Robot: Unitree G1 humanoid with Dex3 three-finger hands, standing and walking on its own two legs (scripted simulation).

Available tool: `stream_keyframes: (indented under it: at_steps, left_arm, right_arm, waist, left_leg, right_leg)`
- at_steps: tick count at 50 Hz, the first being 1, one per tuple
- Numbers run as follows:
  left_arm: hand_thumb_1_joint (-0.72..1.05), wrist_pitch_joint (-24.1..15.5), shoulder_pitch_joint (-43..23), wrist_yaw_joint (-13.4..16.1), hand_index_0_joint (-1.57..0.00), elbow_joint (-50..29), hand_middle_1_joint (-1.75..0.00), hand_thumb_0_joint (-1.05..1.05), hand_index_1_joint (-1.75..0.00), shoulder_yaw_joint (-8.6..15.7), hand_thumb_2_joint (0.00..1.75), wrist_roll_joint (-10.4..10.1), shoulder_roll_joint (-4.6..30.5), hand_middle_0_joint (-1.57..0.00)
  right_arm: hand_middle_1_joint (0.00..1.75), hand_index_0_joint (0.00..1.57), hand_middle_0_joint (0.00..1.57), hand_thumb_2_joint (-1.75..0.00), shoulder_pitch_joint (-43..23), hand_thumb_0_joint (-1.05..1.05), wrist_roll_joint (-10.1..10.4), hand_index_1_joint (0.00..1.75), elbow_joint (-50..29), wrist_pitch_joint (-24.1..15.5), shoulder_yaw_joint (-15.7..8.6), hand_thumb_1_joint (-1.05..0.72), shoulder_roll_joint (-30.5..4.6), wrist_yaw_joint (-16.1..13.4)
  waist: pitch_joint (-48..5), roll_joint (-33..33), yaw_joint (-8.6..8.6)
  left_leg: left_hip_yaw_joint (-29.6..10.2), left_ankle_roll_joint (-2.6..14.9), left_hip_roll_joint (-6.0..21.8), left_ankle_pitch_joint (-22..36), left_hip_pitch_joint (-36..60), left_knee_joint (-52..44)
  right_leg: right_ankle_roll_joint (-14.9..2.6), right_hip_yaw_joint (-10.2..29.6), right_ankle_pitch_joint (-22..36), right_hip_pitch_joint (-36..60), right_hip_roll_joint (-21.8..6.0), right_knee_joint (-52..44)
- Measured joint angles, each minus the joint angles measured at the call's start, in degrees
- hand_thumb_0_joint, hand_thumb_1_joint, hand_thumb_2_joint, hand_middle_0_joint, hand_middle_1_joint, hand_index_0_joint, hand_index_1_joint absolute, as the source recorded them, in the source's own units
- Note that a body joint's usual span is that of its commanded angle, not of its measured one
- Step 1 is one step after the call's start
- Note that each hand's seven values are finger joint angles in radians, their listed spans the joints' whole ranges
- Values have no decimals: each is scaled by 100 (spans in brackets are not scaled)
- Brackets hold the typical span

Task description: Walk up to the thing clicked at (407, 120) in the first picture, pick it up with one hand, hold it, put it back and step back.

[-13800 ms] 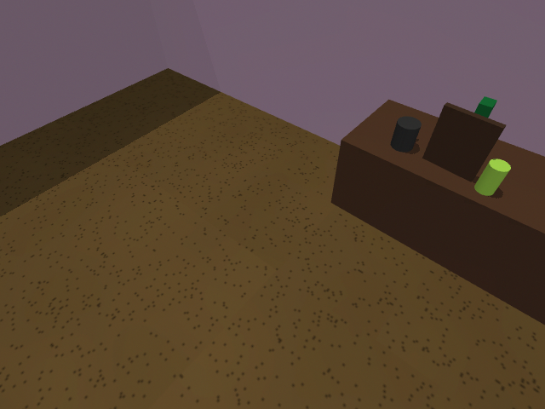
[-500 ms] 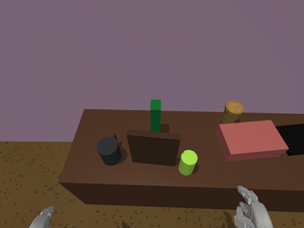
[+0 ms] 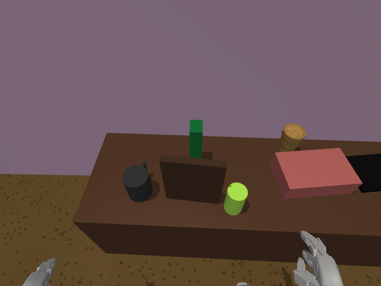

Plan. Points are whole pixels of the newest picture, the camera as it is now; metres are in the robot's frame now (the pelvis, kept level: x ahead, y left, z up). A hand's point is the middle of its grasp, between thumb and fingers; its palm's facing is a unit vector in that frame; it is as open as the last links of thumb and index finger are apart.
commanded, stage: go down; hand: left
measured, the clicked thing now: (139, 180) +0.52 +0.20 -0.25
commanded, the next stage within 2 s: none
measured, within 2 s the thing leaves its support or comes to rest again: neither
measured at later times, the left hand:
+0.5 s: hand (46, 216) +0.29 +0.33 +0.00, palm faces +0.15 -0.96 -0.24, open 17.0 cm
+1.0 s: hand (34, 193) +0.33 +0.36 +0.02, palm faces +0.18 -0.97 -0.16, open 17.2 cm
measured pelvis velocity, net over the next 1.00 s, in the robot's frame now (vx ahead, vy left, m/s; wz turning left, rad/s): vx -0.02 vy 0.00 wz -0.02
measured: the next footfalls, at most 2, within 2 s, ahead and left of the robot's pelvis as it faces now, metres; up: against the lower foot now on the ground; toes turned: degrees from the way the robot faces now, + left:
none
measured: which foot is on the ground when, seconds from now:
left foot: down 0.00-1.00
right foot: down 0.00-1.00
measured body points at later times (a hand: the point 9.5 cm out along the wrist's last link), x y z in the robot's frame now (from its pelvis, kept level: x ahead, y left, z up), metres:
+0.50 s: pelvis -0.01 +0.00 +0.01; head +0.04 +0.03 +0.45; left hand +0.28 +0.38 +0.01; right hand +0.11 -0.27 -0.07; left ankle -0.01 +0.14 -0.67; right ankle +0.01 -0.15 -0.67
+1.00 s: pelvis -0.02 +0.00 +0.00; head +0.07 +0.03 +0.44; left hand +0.32 +0.41 +0.03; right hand +0.08 -0.27 -0.08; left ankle -0.01 +0.14 -0.67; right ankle +0.01 -0.15 -0.67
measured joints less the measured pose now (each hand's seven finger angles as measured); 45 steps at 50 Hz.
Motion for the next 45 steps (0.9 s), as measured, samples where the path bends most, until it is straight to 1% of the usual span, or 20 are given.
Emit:
stream_keyframes:
  at_steps: [4,7,11,14,17,21,24,28,32,36,40,43,45]
  left_arm:
    - [-48,13,-4,7,-5,-39,-3,0,-5,6,8,-13,17,-6]
    - [-48,0,-153,11,-5,26,-3,0,-5,34,9,-27,57,-6]
    - [-46,-127,-622,32,-4,359,-3,-1,-5,183,10,-75,189,-6]
    - [-44,-289,-1128,-15,-4,706,-3,-1,-5,385,11,-184,344,-5]
    - [-42,-508,-1670,-171,-3,1078,-3,-1,-5,597,11,-295,544,-5]
    - [-40,-829,-2419,-495,-3,1836,-3,-1,-5,854,11,-357,857,-5]
    - [-40,-1071,-2844,-760,-3,2415,-2,-1,-4,1066,10,-385,1051,-5]
    - [-41,-1424,-3131,-1127,-3,3016,-1,0,-4,1275,9,-403,1217,-5]
    - [-44,-1797,-3161,-1397,-4,3427,-1,0,-3,1374,7,-396,1260,-6]
    - [-47,-2155,-3131,-1535,-4,3694,-1,0,-3,1475,7,-394,1188,-6]
    - [-50,-2485,-3216,-1566,-4,3778,-1,-1,-4,1567,7,-323,1102,-6]
    - [-50,-2760,-3458,-1591,-4,3949,-2,-1,-4,1681,8,-299,1153,-6]
    - [-49,-2939,-3738,-1603,-4,4132,-2,-1,-4,1803,9,-298,1272,-6]
  right_arm:
    - [30,21,21,-89,25,1,3,30,15,-86,22,-85,6,-52]
    - [30,21,21,-89,31,1,-2,30,66,-164,49,-85,6,-102]
    - [30,21,21,-89,5,1,-10,30,206,-294,120,-84,7,-173]
    - [30,21,21,-89,-27,1,-4,30,342,-403,187,-84,-2,-220]
    - [30,21,21,-89,-53,1,-6,30,513,-497,241,-84,-22,-247]
    - [30,21,21,-89,-42,1,-32,30,731,-567,242,-85,-64,-240]
    - [30,21,21,-89,32,1,-42,30,818,-566,201,-85,-109,-204]
    - [30,21,21,-89,217,1,-57,30,874,-510,135,-86,-179,-134]
    - [30,21,21,-90,410,1,-69,30,859,-405,78,-87,-223,-57]
    - [30,21,21,-90,512,1,-87,30,846,-314,58,-88,-212,6]
    - [30,21,21,-90,510,1,-125,30,886,-262,64,-88,-154,17]
    - [30,21,21,-90,428,1,-157,30,930,-260,108,-88,-121,-5]
    - [30,21,21,-90,355,1,-174,30,943,-265,146,-88,-109,-20]
  waist:
    - [-3,0,0]
    - [25,-9,8]
    - [91,-43,-2]
    - [160,-79,-31]
    - [239,-121,-76]
    - [262,-156,-157]
    - [235,-156,-217]
    - [186,-127,-248]
    - [142,-86,-234]
    - [191,-89,-184]
    - [293,-151,-104]
    - [371,-215,-85]
    - [420,-273,-89]
  left_leg:
    - [-19,0,1,10,-41,40]
    - [-37,-3,-5,23,-49,58]
    - [-61,-9,-11,49,-40,64]
    - [-80,-13,-5,79,-38,50]
    - [-88,-13,8,119,5,-8]
    - [-60,0,20,176,43,-122]
    - [-9,18,32,199,50,-195]
    - [79,47,51,204,80,-279]
    - [159,75,63,188,48,-299]
    - [202,93,58,168,-25,-256]
    - [199,86,47,167,-82,-205]
    - [171,71,37,189,-107,-189]
    - [148,57,35,212,-139,-179]
  right_leg:
    - [1,-15,18,-25,5,18]
    - [0,-31,30,-21,0,26]
    - [-5,-52,50,-1,-4,28]
    - [-8,-70,83,14,4,-1]
    - [-9,-80,135,69,17,-83]
    - [-3,-58,215,111,29,-225]
    - [9,-12,262,106,38,-315]
    - [27,69,304,110,54,-415]
    - [40,145,314,45,64,-435]
    - [64,191,299,-53,61,-374]
    - [63,192,284,-118,52,-301]
    - [53,168,288,-139,44,-267]
    - [39,148,298,-168,43,-245]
